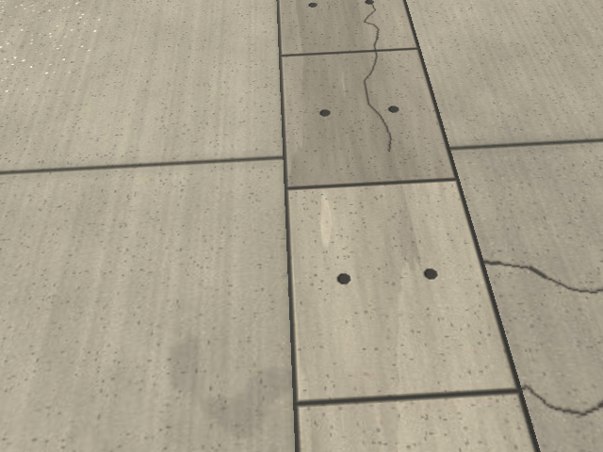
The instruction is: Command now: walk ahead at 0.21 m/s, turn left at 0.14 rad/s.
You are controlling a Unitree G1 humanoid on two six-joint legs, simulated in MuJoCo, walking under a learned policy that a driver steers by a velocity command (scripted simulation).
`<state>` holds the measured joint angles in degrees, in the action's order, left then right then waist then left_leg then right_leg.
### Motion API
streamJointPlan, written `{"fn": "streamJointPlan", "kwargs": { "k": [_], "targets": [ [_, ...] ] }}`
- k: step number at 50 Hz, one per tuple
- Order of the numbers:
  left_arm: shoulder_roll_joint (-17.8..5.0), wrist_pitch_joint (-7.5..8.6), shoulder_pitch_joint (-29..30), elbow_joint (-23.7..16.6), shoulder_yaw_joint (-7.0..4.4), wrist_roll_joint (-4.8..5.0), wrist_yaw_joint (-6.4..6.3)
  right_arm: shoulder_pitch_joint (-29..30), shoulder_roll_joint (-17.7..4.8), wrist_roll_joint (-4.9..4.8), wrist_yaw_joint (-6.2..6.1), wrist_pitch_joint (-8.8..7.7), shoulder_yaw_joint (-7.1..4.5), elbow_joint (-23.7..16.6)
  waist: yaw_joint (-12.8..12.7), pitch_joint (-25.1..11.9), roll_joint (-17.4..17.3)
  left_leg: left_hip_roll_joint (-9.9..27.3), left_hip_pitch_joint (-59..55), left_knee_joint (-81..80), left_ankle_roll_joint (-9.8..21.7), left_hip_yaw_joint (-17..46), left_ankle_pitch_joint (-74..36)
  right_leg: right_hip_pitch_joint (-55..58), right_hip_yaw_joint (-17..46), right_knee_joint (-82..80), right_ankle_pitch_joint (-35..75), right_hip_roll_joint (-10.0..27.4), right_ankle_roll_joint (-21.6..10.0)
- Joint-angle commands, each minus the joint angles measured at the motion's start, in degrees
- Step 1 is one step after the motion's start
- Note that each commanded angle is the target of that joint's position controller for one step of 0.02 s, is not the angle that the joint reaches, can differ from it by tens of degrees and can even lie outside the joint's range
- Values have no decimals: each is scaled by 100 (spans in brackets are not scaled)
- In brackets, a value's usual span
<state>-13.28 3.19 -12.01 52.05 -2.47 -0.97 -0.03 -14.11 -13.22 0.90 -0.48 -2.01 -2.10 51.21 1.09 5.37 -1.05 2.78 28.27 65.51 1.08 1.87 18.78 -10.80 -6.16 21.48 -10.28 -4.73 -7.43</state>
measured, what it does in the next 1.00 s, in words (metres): walks ahead, turning left: left foot, then right foot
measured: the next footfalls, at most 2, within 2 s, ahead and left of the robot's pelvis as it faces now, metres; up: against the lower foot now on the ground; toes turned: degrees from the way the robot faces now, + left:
left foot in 0.30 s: +0.19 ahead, +0.12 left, +0.00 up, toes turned +12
right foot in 0.82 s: +0.20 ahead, -0.07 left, +0.00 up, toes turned +31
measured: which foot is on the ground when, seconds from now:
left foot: up 0.00-0.28, down 0.30-0.82, up 0.84-1.00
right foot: down 0.00-0.32, up 0.34-0.80, down 0.82-1.00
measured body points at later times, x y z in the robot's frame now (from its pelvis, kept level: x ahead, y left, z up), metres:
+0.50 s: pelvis +0.11 +0.04 -0.01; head +0.14 +0.06 +0.44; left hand +0.16 +0.31 -0.14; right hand +0.25 -0.21 -0.13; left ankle +0.15 +0.11 -0.74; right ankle +0.12 -0.10 -0.67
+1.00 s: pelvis +0.13 -0.01 +0.00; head +0.17 -0.02 +0.45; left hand +0.07 +0.28 -0.09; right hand +0.36 -0.20 -0.13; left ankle +0.05 +0.09 -0.66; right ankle +0.17 -0.09 -0.74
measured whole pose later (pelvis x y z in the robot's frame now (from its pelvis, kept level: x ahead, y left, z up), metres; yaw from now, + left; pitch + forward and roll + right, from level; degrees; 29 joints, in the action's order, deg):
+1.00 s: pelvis +0.13 -0.01 +0.00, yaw +31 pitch +1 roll +1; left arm -14.3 -0.4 -13.1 44.4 -1.9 -1.4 -2.5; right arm -11.1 -18.0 1.5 1.0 3.5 -5.6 46.7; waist -0.2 2.0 -3.2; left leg -7.4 27.7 60.5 -1.3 7.1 23.1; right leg -11.0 -0.9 23.3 -13.1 -0.3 -2.4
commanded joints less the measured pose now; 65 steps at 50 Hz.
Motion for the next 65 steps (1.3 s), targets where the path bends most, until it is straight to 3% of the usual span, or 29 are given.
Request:
{"fn": "streamJointPlan", "kwargs": {
  "k": [1,5,10,14,15,16,17,18,20,21,23,28,35,38,40,41,42,43,44,46,50,53,55,57,59,60,61,63,65],
  "targets": [
    [-634,154,-193,-149,-80,-13,-47,-1048,-298,8,34,153,-120,176,212,-584,391,-144,-334,-358,-51,-54,-520,220,297,-647,5046,1585,-254],
    [-556,65,-111,-153,-21,48,-158,-233,-241,36,70,168,-92,-107,-20,-482,716,-81,-113,-1605,-78,-419,-1194,494,-230,-584,4572,1419,-52],
    [-665,-75,-450,17,-76,23,-281,42,-217,97,90,185,-73,-319,-211,-514,674,-161,-150,-2457,102,-658,-937,1091,-238,-57,4437,1802,-269],
    [-794,-200,-304,-21,-167,24,-328,-392,-334,122,78,143,-157,-333,7,-589,603,-397,-713,-3156,493,-732,-371,1010,-223,1199,4543,1941,-164],
    [-867,-232,-264,-46,-203,15,-321,-812,-421,128,55,72,-201,-271,305,-797,252,-349,-1373,-3812,674,-502,-1403,697,-396,2126,4095,1739,91],
    [-809,-234,-271,-277,-191,15,-291,-1224,-1090,144,-10,6,-379,-304,472,-1235,-682,748,-2356,-4067,1124,1057,-4164,-312,-591,3813,1838,1164,460],
    [-417,-325,-330,-560,-110,99,-237,-1107,-1519,-33,-57,135,-523,-325,207,-1798,-1714,1902,-3072,-4273,2361,2881,-5851,-1705,-55,5298,-2711,-157,697],
    [-466,-400,-314,-449,-70,-59,-215,-1003,-1402,-183,-14,196,-517,-389,224,-1767,-627,1918,-2723,-4447,2417,2597,-4852,-1759,765,5541,-2745,317,720],
    [-541,-388,123,-503,-123,17,-210,-237,-834,-53,-69,329,-362,-519,-9,-539,71,1240,-1600,-4832,1895,1841,-2847,-2054,805,5046,-1886,575,794],
    [-630,-400,190,-566,-152,-51,-220,-28,-707,-72,-96,351,-323,-572,-96,-405,-71,934,-1412,-4907,1627,1599,-2471,-1991,816,4619,-1576,661,832],
    [-517,-496,-90,-482,-131,-120,-200,54,-723,-21,-71,333,-327,-624,-163,-659,-262,625,-1414,-4840,1463,1334,-2681,-1737,721,4370,-1317,520,921],
    [-492,-586,122,-665,-115,-20,-233,-111,-1038,9,-13,328,-435,-641,3,-893,-471,522,-1681,-4928,1329,1692,-1572,-1789,802,3360,-1314,489,1058],
    [-569,-491,303,-897,-107,54,-265,44,-1141,70,43,422,-504,-772,114,-858,-611,490,-1579,-4959,1224,2437,-756,-1382,916,2358,-1381,303,930],
    [-593,-407,-57,-895,-96,114,-292,233,-1137,50,81,450,-517,-810,-22,-909,-672,423,-1465,-4846,1062,2716,-1153,-746,915,1509,-1432,130,746],
    [-601,-341,-594,-792,-100,110,-336,483,-1091,-41,80,483,-508,-860,-345,-859,-566,101,-967,-4650,654,2625,-682,219,871,0,-759,117,590],
    [-999,-312,-606,-819,-187,22,-390,404,-827,-97,58,471,-440,-926,-251,-766,116,-380,-415,-4059,280,2183,306,612,1677,-856,-1096,941,405],
    [-1615,-329,-244,-1041,-309,-67,-396,298,-567,-170,35,433,-391,-1049,-106,-699,1401,-1407,547,-2630,-12,791,1027,766,3452,-1341,-1416,2516,-185],
    [-1501,-355,78,-1103,-295,-136,-353,337,-1044,92,5,411,-496,-936,-82,-453,1024,-1074,492,-1391,-90,486,1244,-85,3367,-1176,-539,2823,-617],
    [-1056,-334,243,-1180,-169,-109,-326,245,-1108,113,35,407,-537,-851,70,-440,636,-965,116,-799,-89,620,989,-376,2914,-970,194,2489,-611],
    [-797,-303,546,-1235,-90,-48,-280,-121,-970,108,112,478,-515,-661,295,-473,701,-980,57,-80,-144,564,459,-227,1869,-667,1021,1771,-299],
    [-769,-251,-152,-1031,-76,-36,-224,184,-709,31,146,541,-367,-688,-123,-595,859,-980,223,-544,-364,547,514,649,1517,-269,2560,1632,-436],
    [-704,-194,-166,-847,1,-21,-172,323,-420,-2,65,582,-166,-586,-150,-723,1077,-670,-660,-2331,-396,228,636,791,1488,-150,2693,1513,-343],
    [-1016,-254,-385,-704,-93,-39,-103,484,-523,-60,-52,579,-150,-564,-322,-636,1346,-758,-1106,-3140,-345,-205,738,732,1712,24,3118,1442,-352],
    [-1241,-312,-447,-605,-192,18,-56,250,-633,-114,-152,516,-164,-462,-172,-619,1251,-758,-1439,-4134,-231,-251,-66,768,1958,302,3723,1465,-260],
    [-1178,-310,-362,-646,-212,105,-49,-27,-879,-44,-242,357,-203,-358,-66,-887,888,-253,-2611,-4921,-51,160,-1270,93,2074,490,2970,1387,98],
    [-872,-281,-316,-778,-141,139,-30,-134,-1161,67,-289,282,-238,-379,-80,-1136,207,598,-3333,-4825,155,794,-2016,-585,1812,919,1659,1111,305],
    [-512,-305,-225,-887,-60,192,-44,196,-1512,-31,-268,324,-332,-335,-215,-823,-1049,1223,-3013,-4579,728,1186,-3427,-1173,981,1254,-494,306,451],
    [-887,-463,-118,-748,-219,68,-97,294,-989,-3,-215,290,-221,-489,55,-596,-871,1724,-2584,-4734,1398,1277,-3819,-1518,707,3251,-2421,211,517],
    [-828,-580,-252,-674,-278,34,-26,537,-815,37,-255,315,-145,-529,-168,-321,-627,1369,-2207,-4740,1204,649,-3744,-1587,800,3773,-2097,359,623]
  ]
}}
Keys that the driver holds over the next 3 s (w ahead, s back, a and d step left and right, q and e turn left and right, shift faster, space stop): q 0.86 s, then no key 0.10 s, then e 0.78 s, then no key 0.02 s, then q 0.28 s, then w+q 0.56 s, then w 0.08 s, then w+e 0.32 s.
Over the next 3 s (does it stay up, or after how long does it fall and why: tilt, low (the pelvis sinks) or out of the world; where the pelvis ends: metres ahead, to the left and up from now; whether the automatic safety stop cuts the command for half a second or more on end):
stays up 0.42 0.13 0.00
